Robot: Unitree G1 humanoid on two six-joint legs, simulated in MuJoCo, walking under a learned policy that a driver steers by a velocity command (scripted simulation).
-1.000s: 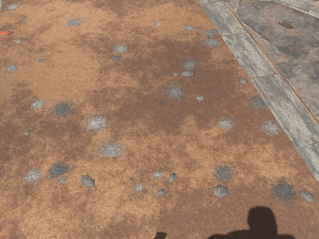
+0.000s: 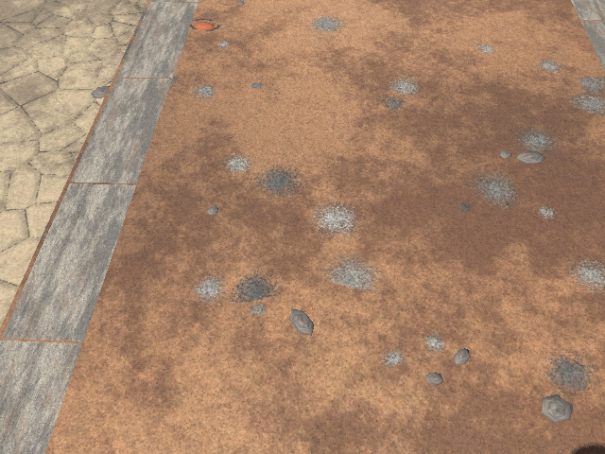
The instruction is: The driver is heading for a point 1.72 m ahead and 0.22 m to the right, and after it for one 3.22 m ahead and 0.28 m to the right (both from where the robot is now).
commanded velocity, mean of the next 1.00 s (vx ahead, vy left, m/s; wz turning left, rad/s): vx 0.00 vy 0.00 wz -0.21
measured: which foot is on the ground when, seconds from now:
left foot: down 0.00-0.64, up 0.66-1.00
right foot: down 0.00-0.18, up 0.20-0.62, down 0.64-1.00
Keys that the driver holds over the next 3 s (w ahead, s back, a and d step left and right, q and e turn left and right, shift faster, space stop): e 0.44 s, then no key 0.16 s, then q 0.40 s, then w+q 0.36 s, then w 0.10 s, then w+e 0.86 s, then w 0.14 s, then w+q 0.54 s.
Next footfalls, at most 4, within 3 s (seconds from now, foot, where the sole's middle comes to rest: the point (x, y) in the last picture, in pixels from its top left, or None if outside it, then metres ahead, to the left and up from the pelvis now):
0.64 right None -0.03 -0.13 -0.77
1.10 left None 0.02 0.11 -0.77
1.62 right None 0.38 -0.09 -0.77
2.08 left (280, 375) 0.66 0.11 -0.77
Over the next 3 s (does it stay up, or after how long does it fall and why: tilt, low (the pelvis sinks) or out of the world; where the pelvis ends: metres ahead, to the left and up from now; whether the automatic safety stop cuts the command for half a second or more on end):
stays up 0.92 -0.16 0.01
